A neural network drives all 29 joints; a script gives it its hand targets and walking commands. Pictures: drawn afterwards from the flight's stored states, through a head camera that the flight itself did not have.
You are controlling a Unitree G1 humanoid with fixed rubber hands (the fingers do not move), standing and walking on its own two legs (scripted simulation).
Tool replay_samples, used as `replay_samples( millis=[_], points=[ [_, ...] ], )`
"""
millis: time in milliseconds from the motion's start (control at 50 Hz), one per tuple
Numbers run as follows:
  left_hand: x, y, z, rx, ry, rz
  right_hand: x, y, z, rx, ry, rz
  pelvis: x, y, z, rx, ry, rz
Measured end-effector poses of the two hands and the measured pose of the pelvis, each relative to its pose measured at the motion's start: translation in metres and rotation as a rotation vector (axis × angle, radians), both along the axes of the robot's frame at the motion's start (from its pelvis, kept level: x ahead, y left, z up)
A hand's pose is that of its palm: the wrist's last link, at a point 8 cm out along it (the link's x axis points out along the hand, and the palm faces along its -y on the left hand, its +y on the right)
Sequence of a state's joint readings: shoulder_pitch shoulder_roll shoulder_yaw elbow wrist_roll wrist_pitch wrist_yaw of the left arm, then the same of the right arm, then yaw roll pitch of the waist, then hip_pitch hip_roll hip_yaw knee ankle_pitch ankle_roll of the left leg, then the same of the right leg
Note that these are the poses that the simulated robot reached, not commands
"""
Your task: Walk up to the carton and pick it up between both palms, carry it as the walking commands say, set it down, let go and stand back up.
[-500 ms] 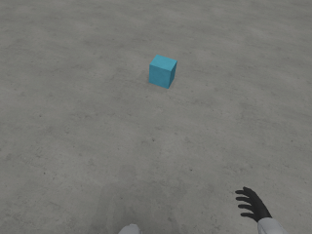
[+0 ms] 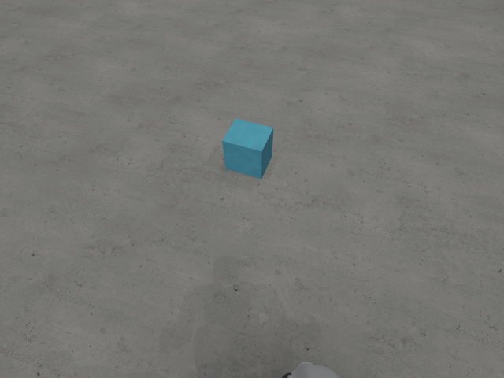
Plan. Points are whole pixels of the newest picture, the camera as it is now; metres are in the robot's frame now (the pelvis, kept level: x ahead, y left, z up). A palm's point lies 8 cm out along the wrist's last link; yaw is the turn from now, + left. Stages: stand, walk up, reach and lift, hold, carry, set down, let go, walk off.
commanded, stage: walk up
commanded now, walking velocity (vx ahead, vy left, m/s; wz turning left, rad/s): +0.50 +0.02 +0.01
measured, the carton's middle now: (248, 149) +1.14 +0.00 -0.66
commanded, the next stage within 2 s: none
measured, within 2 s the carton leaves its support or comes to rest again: neither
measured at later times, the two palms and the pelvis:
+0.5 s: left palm (90, 298) +0.28 +0.32 -0.12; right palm (378, 273) +0.29 -0.22 -0.09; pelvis +0.23 +0.05 +0.01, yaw -1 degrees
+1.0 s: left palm (141, 195) +0.49 +0.25 -0.10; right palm (380, 202) +0.47 -0.29 -0.13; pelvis +0.44 -0.03 +0.00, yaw +0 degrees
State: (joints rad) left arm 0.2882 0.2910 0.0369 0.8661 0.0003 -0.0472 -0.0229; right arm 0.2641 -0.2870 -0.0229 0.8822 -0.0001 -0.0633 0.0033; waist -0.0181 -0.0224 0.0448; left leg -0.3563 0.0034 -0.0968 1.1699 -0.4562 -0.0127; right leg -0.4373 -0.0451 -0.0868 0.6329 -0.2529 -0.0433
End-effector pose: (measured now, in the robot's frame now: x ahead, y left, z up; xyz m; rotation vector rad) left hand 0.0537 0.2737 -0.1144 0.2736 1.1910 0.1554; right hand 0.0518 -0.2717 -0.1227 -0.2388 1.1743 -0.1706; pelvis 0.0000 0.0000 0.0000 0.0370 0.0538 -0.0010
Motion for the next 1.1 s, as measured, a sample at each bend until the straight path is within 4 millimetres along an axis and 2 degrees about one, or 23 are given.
replay_samples(
  millis=[60, 120, 180, 280, 360, 400, 500, 580, 640, 720, 820, 880, 900, 940, 1020, 1100],
  points=[
    [-0.013, 0.002, 0.014, 0.023, 0.069, 0.032, 0.054, -0.001, 0.007, 0.018, -0.063, 0.023, 0.03, -0.002, 0.008, 0.01, -0.013, 0.004],
    [-0.012, 0.005, 0.023, 0.039, 0.105, 0.052, 0.092, 0.005, 0.008, 0.048, -0.091, 0.032, 0.058, -0.001, 0.01, 0.011, -0.031, 0.005],
    [0.004, 0.008, 0.024, 0.038, 0.115, 0.063, 0.122, 0.013, 0.009, 0.067, -0.098, 0.037, 0.084, 0.002, 0.011, 0.009, -0.042, 0.005],
    [0.051, 0.019, 0.015, 0.02, 0.121, 0.066, 0.176, 0.032, 0.01, 0.075, -0.105, 0.066, 0.126, 0.015, 0.008, -0.008, -0.021, 0.005],
    [0.097, 0.034, -0.002, -0.01, 0.121, 0.06, 0.224, 0.049, 0.01, 0.048, -0.124, 0.075, 0.165, 0.033, -0.001, -0.033, -0.005, 0.004],
    [0.128, 0.041, -0.01, -0.027, 0.095, 0.054, 0.238, 0.056, 0.01, 0.027, -0.117, 0.066, 0.184, 0.042, -0.003, -0.043, -0.02, 0.004],
    [0.225, 0.043, -0.004, -0.074, -0.039, 0.017, 0.238, 0.05, 0.035, -0.045, -0.061, 0.004, 0.227, 0.051, 0.014, -0.082, -0.072, -0.012],
    [0.288, 0.038, 0.003, -0.108, -0.101, -0.001, 0.237, 0.047, 0.041, -0.065, 0.018, -0.018, 0.255, 0.052, 0.021, -0.087, -0.074, -0.008],
    [0.323, 0.034, 0.008, -0.112, -0.127, -0.01, 0.245, 0.043, 0.041, -0.063, 0.047, -0.03, 0.277, 0.048, 0.023, -0.084, -0.08, -0.007],
    [0.367, 0.024, 0.012, -0.108, -0.15, -0.016, 0.267, 0.034, 0.036, -0.052, 0.067, -0.038, 0.311, 0.037, 0.021, -0.07, -0.091, -0.006],
    [0.43, 0.003, 0.017, -0.084, -0.178, -0.036, 0.31, 0.015, 0.02, -0.02, 0.081, -0.033, 0.354, 0.014, 0.014, -0.04, -0.069, -0.006],
    [0.463, -0.012, 0.016, -0.045, -0.182, -0.048, 0.336, -0.001, 0.001, 0.01, 0.115, -0.032, 0.385, -0.004, 0.004, -0.014, -0.04, -0.008],
    [0.47, -0.015, 0.012, -0.026, -0.188, -0.04, 0.345, -0.008, -0.009, 0.018, 0.127, -0.027, 0.396, -0.011, -0.003, -0.001, -0.035, 0.001],
    [0.466, -0.022, 0.009, 0.002, -0.152, -0.025, 0.371, -0.016, -0.018, 0.033, 0.117, -0.023, 0.414, -0.02, -0.006, 0.002, -0.035, 0.0],
    [0.433, -0.022, 0.024, 0.047, -0.022, 0.029, 0.433, -0.02, -0.009, 0.064, 0.038, 0.003, 0.446, -0.028, 0.008, 0.024, -0.038, 0.007],
    [0.41, -0.018, 0.039, 0.082, 0.072, 0.071, 0.481, -0.015, -0.004, 0.097, -0.005, 0.019, 0.473, -0.027, 0.015, 0.044, -0.045, 0.007]
  ],
)
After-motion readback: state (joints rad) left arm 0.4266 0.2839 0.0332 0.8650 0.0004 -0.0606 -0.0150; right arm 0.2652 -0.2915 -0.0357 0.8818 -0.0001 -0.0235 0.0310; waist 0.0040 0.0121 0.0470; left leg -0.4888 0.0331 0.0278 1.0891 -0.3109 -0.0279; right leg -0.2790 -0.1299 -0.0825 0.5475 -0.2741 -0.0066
